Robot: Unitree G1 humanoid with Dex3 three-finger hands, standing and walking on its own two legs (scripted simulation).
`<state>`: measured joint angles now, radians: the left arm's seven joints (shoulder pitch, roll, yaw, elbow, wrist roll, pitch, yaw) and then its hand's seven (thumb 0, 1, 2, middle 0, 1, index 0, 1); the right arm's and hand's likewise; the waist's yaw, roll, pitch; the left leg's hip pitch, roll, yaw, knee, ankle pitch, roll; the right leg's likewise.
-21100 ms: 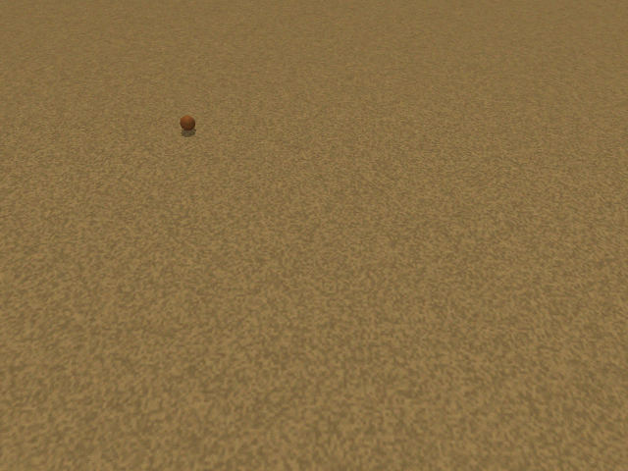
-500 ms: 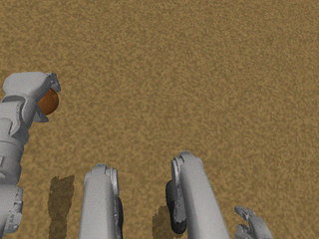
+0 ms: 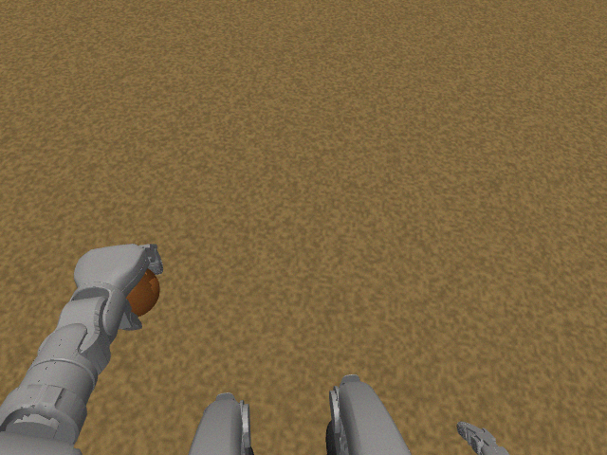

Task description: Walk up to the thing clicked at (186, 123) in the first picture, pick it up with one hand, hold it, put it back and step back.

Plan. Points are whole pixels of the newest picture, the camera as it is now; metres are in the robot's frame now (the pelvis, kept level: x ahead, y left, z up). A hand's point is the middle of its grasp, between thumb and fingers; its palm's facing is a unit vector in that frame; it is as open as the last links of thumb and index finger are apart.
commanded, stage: lift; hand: left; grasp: from above
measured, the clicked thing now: (131, 290) +0.39 +0.23 -0.09
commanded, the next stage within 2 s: hold in 0.48 s
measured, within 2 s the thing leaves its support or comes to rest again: neither
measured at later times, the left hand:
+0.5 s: hand (108, 262) +0.38 +0.22 +0.01, palm faces -0.44 -0.09 -0.89, open 10.0 cm
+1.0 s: hand (91, 247) +0.38 +0.22 +0.06, palm faces -0.45 -0.05 -0.89, open 10.0 cm
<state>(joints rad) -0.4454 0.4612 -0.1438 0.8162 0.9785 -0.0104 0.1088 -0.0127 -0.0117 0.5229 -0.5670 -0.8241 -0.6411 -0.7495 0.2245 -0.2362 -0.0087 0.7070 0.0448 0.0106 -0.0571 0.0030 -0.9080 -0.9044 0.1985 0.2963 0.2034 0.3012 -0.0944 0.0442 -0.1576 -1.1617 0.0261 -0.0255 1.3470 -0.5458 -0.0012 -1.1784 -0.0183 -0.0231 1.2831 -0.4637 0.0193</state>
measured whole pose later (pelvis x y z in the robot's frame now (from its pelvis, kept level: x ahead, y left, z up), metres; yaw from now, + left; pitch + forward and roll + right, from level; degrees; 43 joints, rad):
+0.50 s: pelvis +0.05 +0.00 +0.09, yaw -1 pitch +12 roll -1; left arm -0.38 0.38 -0.20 0.85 0.97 0.05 0.14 -0.01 -0.02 0.58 -0.55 -0.84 -0.62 -0.77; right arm 0.26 -0.23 -0.04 0.74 0.05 0.01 -0.05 0.00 -0.91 -0.90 0.20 0.30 0.20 0.30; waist -0.06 0.04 -0.10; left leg -0.66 0.03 0.01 0.88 -0.43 0.00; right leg -0.69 -0.01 0.00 0.83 -0.35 0.02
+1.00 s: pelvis +0.07 +0.00 +0.11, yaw -1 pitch +8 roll -1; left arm -0.29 0.40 -0.22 0.71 0.98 0.03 0.03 -0.01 -0.05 0.62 -0.56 -0.84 -0.63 -0.78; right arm 0.24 -0.25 -0.05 0.70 0.06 0.06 -0.03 0.00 -0.91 -0.90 0.20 0.30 0.20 0.30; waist -0.02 0.05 -0.09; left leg -0.45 0.02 0.03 0.69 -0.38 0.00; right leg -0.48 -0.02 0.01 0.66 -0.31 0.03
